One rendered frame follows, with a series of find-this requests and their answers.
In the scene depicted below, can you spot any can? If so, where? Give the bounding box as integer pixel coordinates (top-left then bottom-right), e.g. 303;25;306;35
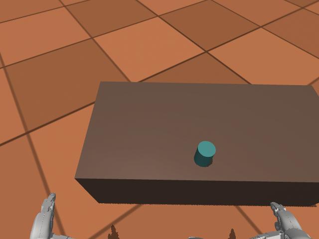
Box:
194;141;216;167

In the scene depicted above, can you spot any right robot arm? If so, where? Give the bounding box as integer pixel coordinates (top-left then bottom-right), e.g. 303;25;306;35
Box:
284;229;312;239

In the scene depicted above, can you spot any left robot hand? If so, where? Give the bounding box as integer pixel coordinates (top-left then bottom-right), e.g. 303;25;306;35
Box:
29;192;73;239

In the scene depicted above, can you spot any right robot hand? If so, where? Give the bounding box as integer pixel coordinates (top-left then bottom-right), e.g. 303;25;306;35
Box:
250;202;302;239

